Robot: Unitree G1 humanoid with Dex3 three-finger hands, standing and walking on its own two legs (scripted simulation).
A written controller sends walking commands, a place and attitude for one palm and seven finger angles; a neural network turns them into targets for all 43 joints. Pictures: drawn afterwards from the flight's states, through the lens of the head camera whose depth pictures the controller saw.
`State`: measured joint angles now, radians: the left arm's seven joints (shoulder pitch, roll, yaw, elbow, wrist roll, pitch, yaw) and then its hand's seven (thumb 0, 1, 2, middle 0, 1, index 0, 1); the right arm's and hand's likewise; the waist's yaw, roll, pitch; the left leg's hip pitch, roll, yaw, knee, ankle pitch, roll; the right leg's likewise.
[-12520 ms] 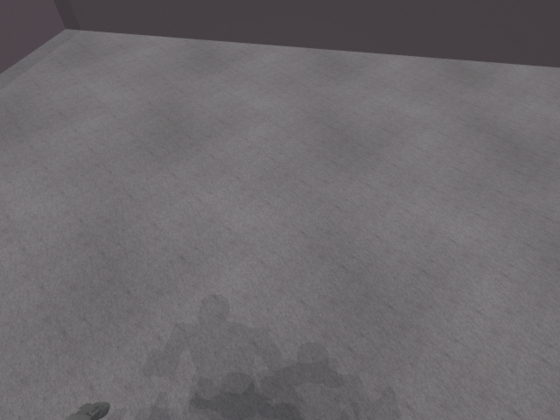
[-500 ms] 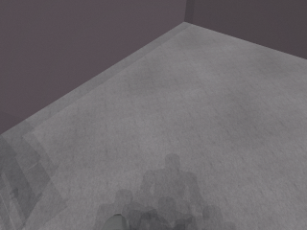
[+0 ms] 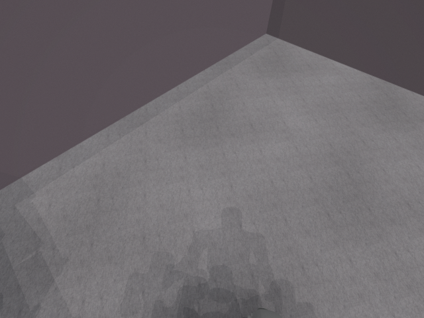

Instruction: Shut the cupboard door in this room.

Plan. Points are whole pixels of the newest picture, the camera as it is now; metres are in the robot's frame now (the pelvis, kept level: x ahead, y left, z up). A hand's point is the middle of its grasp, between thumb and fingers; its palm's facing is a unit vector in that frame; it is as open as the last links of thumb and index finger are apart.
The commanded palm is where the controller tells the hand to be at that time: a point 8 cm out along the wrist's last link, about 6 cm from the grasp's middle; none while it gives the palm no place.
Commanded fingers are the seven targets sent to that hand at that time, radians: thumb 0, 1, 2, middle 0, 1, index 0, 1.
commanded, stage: turn to face it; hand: left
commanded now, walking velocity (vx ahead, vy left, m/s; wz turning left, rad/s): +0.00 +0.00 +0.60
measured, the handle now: out of the picture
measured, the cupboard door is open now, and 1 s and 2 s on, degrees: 83 83 83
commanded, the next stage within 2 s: none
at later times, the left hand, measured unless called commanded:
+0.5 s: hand out of the picture +0.05 +0.18 -0.17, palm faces +0.33 -0.91 -0.26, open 7.3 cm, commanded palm none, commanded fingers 0.00 0.90 0.90 -0.20 -0.30 -0.20 -0.30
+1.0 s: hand out of the picture +0.03 +0.24 -0.16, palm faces +0.56 -0.79 -0.25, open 7.4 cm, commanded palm none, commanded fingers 0.00 0.90 0.90 -0.20 -0.30 -0.20 -0.30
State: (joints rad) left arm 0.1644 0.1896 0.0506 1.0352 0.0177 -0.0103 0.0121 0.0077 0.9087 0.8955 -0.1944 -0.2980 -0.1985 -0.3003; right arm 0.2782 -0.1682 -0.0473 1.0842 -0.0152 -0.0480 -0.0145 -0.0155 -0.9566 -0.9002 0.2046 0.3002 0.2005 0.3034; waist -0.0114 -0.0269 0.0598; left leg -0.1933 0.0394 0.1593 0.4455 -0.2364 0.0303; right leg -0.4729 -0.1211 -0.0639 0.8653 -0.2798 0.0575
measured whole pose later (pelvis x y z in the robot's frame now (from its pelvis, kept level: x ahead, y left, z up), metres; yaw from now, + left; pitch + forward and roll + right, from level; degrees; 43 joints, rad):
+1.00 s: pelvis +0.05 -0.01 +0.00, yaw +35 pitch +1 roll -1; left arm 0.11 0.26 0.07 0.90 0.01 0.06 0.02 0.01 0.91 0.90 -0.20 -0.30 -0.20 -0.30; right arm 0.20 -0.20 -0.05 0.92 -0.02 0.03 0.01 0.01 -0.90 -0.90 0.21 0.30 0.20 0.30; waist -0.03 -0.01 0.08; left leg -0.29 -0.05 -0.07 0.46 -0.18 0.04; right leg -0.44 -0.07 0.01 0.96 -0.42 0.11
